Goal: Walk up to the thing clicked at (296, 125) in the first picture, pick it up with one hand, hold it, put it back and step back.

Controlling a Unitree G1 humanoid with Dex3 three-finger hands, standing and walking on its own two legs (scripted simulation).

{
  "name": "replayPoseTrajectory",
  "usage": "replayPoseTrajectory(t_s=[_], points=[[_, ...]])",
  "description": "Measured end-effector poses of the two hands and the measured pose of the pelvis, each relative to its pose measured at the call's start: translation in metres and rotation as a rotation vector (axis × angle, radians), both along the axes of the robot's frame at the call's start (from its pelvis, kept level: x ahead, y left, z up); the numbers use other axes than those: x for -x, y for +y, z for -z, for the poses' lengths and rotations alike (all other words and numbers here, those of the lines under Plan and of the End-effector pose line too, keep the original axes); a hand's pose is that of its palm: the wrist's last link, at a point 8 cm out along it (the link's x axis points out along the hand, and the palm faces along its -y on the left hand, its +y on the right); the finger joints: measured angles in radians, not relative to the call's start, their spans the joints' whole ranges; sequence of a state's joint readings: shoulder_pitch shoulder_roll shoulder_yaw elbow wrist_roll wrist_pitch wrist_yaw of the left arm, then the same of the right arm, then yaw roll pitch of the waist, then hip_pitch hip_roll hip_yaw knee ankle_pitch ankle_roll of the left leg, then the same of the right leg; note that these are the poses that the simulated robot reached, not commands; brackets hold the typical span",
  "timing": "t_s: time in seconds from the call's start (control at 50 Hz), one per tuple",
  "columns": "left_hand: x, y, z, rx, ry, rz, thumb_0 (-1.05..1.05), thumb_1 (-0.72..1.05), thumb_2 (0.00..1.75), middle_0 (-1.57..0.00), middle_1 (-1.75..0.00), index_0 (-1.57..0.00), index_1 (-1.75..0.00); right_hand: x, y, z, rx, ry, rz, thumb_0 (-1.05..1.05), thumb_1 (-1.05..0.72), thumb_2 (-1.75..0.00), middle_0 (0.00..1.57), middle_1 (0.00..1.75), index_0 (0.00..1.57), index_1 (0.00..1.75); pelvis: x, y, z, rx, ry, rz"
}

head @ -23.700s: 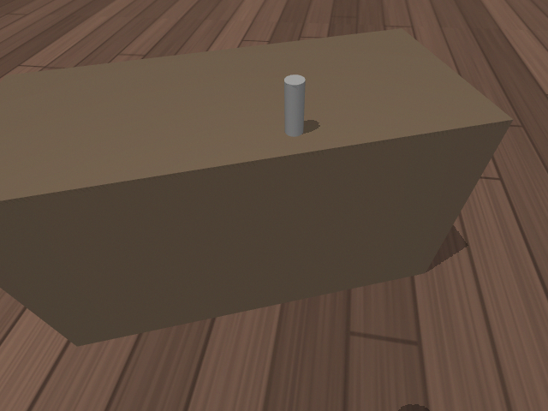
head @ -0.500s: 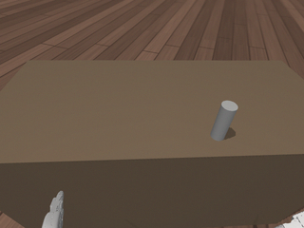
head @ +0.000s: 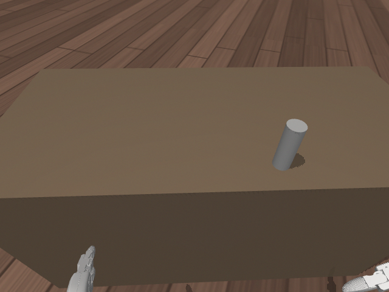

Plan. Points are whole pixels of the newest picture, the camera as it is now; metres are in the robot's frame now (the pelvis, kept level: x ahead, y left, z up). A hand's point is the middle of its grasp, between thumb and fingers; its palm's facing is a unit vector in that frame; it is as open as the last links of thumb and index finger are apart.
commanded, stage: home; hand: right
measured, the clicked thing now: (288, 146) +0.45 -0.22 +0.05
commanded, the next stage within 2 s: none
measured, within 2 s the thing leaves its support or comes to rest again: neither
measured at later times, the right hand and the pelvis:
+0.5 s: hand (288, 284) +0.18 -0.17 -0.09, palm faces +0.04 +0.98 -0.19, open 17.5 cm; pelvis +0.01 +0.00 +0.00, yaw +1 degrees
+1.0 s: hand (289, 274) +0.21 -0.19 -0.11, palm faces -0.03 +0.96 -0.29, open 17.4 cm; pelvis +0.04 +0.00 +0.00, yaw +1 degrees
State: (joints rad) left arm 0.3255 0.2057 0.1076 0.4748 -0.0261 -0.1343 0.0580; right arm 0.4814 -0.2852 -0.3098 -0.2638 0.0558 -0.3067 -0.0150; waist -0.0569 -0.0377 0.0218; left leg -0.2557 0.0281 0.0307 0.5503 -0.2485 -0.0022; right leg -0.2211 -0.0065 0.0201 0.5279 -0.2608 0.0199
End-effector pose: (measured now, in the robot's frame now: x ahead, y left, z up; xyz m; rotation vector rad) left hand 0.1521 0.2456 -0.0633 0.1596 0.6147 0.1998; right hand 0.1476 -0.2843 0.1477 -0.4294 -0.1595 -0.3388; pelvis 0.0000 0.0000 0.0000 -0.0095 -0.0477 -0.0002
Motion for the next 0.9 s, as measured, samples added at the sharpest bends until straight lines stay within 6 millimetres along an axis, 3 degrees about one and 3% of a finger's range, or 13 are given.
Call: replayPoseTrajectory(t_s=[0.08, 0.18, 0.32, 0.48, 0.56, 0.72, 0.9], points=[[-0.007, -0.021, 0.000, 0.034, 0.000, 0.039, -0.01, -0.29, 0.28, -0.10, -0.14, -0.10, -0.13, 0.000, 0.001, 0.028, -0.074, 0.078, -0.004, -0.01, 0.52, -0.07, 0.07, 0.06, 0.06, 0.06, -0.003, -0.001, -0.001, -0.003, -0.003, -0.002], [-0.010, -0.041, 0.015, 0.083, 0.056, 0.061, -0.01, 0.02, 0.45, -0.13, -0.18, -0.12, -0.17, 0.002, 0.012, 0.079, -0.187, 0.279, -0.012, -0.01, 0.51, -0.08, 0.07, 0.06, 0.06, 0.06, -0.002, -0.006, -0.001, -0.007, 0.009, 0.001], [-0.004, -0.025, 0.017, 0.028, 0.096, 0.025, 0.00, 0.45, 0.66, -0.17, -0.23, -0.16, -0.23, 0.010, 0.028, 0.148, -0.277, 0.579, -0.020, -0.01, 0.53, -0.07, 0.07, 0.06, 0.06, 0.06, -0.005, -0.009, -0.002, -0.006, 0.028, 0.000], [-0.013, -0.025, 0.013, -0.012, 0.114, 0.035, 0.01, 0.78, 0.83, -0.19, -0.28, -0.19, -0.28, -0.010, 0.059, 0.212, -0.362, 0.785, -0.072, -0.01, 0.55, -0.05, 0.06, 0.05, 0.05, 0.06, -0.009, -0.005, 0.000, -0.007, 0.056, -0.007], [-0.015, -0.025, 0.016, -0.026, 0.140, 0.061, 0.01, 0.85, 0.86, -0.20, -0.29, -0.19, -0.29, -0.020, 0.060, 0.220, -0.376, 0.800, -0.038, -0.01, 0.54, -0.05, 0.06, 0.05, 0.06, 0.06, -0.015, -0.005, 0.000, -0.012, 0.062, -0.011], [-0.009, -0.020, 0.030, -0.018, 0.220, 0.044, 0.01, 0.89, 0.89, -0.20, -0.30, -0.20, -0.29, -0.035, 0.044, 0.215, -0.338, 0.810, 0.022, -0.01, 0.54, -0.05, 0.06, 0.05, 0.06, 0.06, -0.029, -0.008, 0.000, -0.014, 0.066, -0.012], [-0.004, -0.015, 0.035, -0.008, 0.284, 0.015, 0.01, 0.90, 0.89, -0.20, -0.30, -0.20, -0.30, -0.051, 0.054, 0.218, -0.348, 0.830, 0.006, -0.01, 0.53, -0.06, 0.06, 0.05, 0.05, 0.06, -0.038, -0.007, -0.001, -0.010, 0.075, -0.022]])
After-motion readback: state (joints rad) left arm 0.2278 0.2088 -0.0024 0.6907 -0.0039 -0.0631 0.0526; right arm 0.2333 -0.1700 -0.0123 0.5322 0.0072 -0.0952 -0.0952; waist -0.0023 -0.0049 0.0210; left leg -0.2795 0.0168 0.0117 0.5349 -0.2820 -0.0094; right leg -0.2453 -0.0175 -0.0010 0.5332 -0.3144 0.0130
